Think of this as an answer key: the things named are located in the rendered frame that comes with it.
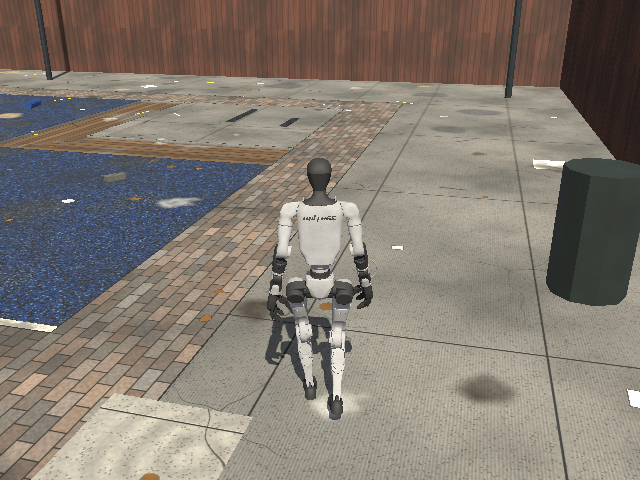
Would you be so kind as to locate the robot left forearm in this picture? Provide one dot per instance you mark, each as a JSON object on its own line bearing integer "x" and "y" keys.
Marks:
{"x": 277, "y": 274}

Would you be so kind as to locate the robot right forearm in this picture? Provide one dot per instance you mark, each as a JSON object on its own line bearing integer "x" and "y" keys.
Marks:
{"x": 362, "y": 268}

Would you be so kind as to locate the robot left hand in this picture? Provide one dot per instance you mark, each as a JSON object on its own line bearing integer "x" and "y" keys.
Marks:
{"x": 272, "y": 306}

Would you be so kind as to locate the robot right foot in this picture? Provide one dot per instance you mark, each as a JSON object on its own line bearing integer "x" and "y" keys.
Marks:
{"x": 336, "y": 405}

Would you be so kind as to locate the robot left upper arm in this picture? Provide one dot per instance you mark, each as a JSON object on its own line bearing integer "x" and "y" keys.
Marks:
{"x": 288, "y": 211}

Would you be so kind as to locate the robot right upper arm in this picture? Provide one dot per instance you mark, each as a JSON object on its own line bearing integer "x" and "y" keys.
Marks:
{"x": 350, "y": 210}

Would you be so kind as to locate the robot right hand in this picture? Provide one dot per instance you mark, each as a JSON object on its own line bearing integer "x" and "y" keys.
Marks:
{"x": 367, "y": 293}

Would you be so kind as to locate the humanoid robot head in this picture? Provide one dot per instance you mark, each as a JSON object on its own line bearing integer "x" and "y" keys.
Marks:
{"x": 319, "y": 173}

